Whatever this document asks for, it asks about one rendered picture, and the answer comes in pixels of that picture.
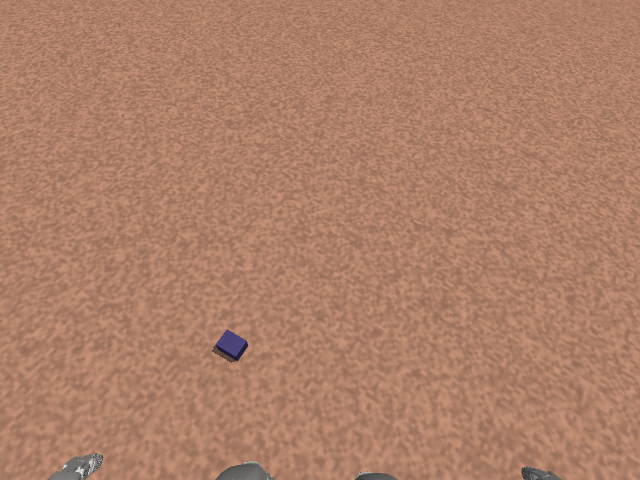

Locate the small box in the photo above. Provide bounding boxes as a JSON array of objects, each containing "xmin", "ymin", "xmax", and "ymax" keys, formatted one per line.
[{"xmin": 216, "ymin": 329, "xmax": 248, "ymax": 361}]

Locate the left robot hand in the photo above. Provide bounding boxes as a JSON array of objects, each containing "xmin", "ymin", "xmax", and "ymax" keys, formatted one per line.
[{"xmin": 49, "ymin": 454, "xmax": 103, "ymax": 480}]

